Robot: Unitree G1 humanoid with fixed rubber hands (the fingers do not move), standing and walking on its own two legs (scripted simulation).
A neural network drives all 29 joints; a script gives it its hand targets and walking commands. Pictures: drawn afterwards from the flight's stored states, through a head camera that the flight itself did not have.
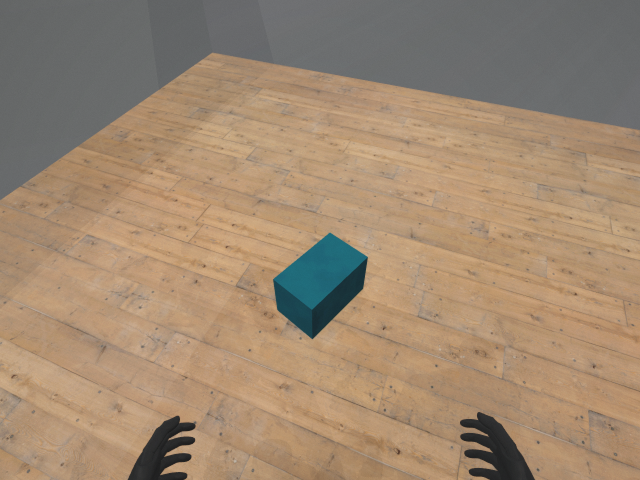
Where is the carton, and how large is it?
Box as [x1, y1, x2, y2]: [273, 233, 367, 338]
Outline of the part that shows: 331,233 327,234 273,279 277,309 311,338 362,288 367,257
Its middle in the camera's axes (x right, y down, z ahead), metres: +0.01 +0.17 +1.40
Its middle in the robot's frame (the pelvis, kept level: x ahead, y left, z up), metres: +0.88 +0.00 -0.67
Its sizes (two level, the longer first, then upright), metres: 0.292 0.178 0.193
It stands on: the floor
